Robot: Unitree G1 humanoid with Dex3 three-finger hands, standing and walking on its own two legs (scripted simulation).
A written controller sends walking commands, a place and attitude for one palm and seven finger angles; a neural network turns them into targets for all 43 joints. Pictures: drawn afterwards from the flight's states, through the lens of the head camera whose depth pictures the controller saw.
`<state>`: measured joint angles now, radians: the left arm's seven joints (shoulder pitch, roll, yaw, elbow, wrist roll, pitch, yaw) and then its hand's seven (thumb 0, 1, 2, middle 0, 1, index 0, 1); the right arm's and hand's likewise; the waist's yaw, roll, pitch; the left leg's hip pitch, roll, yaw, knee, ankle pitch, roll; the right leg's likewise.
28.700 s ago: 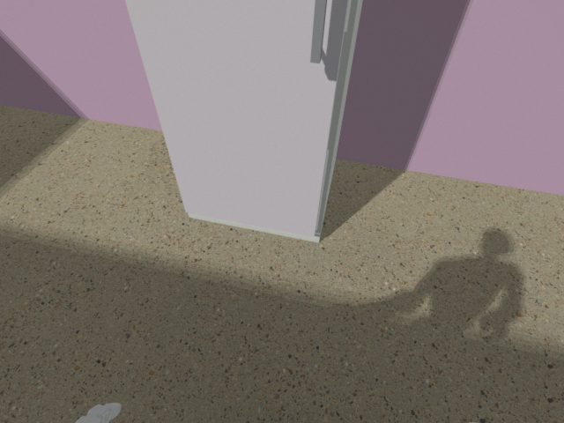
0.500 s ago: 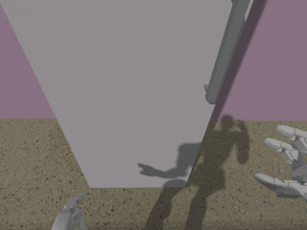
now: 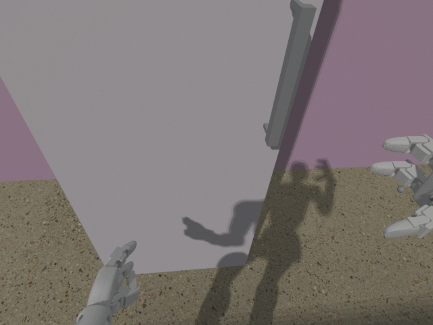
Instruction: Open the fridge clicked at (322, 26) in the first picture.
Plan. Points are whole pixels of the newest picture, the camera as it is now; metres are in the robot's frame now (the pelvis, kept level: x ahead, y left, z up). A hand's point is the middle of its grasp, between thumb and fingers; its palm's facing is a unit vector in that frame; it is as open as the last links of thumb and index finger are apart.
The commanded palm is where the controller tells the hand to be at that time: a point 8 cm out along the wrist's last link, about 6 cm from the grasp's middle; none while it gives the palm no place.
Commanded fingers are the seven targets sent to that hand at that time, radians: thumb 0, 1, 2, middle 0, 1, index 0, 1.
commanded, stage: raise the hand to about handle height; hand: right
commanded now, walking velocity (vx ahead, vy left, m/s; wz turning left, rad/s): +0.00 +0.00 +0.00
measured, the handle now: (281, 81) +0.50 -0.13 +0.24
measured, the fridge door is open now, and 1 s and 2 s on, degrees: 0 0 0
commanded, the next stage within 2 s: move the hooked fingers beside the handle in 0.66 s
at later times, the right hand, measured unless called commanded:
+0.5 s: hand (409, 155) +0.27 -0.25 +0.25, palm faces +0.01 +0.99 -0.14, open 13.9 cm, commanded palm +0.25 -0.30 +0.26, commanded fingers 0.00 0.50 -0.30 0.30 1.20 0.30 1.20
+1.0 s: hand (400, 153) +0.30 -0.27 +0.23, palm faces +0.06 +0.99 -0.13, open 14.0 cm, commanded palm +0.27 -0.29 +0.25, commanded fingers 0.00 0.50 -0.30 0.30 1.20 0.30 1.20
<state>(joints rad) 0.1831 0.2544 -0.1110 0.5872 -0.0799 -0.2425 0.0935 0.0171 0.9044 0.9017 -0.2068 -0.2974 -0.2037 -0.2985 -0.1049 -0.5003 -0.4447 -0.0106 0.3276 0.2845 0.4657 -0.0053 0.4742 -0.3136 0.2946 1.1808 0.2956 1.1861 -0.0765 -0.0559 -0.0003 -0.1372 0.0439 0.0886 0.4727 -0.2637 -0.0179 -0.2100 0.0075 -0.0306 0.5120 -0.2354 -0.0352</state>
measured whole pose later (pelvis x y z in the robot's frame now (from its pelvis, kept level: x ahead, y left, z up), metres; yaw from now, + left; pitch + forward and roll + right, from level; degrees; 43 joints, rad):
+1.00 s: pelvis +0.01 +0.02 +0.00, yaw +0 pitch -3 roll +0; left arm 0.20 0.30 -0.09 0.60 -0.11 -0.21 0.09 0.02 0.91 0.90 -0.21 -0.30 -0.20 -0.30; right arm -0.30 -0.57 -0.48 0.15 0.30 0.37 0.49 -0.01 0.50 -0.30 0.30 1.20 0.30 1.20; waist -0.07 -0.08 -0.02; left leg -0.14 0.03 0.10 0.49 -0.29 0.00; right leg -0.20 0.00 -0.02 0.51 -0.25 -0.01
